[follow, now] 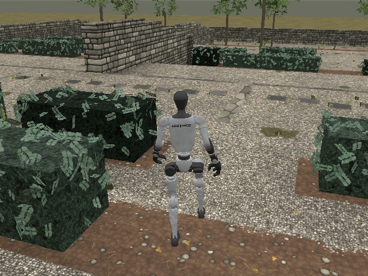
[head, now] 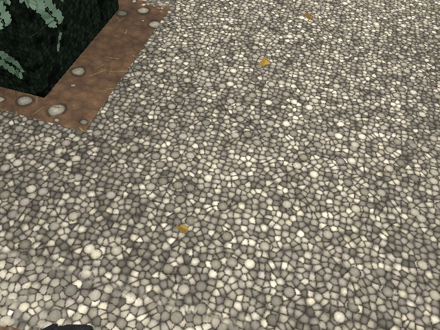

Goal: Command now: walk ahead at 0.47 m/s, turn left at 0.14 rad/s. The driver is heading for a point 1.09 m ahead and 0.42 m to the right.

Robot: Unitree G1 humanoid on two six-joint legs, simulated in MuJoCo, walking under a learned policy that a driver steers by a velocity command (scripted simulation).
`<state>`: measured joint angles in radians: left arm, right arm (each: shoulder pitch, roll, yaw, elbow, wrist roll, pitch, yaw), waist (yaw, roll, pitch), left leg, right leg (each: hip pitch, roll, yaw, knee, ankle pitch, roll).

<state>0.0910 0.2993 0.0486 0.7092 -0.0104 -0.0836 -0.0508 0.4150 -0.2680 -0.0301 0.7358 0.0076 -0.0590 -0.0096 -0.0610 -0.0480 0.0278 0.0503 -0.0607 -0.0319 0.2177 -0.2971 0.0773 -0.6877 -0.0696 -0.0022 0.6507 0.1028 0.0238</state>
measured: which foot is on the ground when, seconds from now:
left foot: down 0.00-0.18, up 0.20-0.60, down 0.62-1.00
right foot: up 0.00-0.14, down 0.16-0.60, up 0.62-1.00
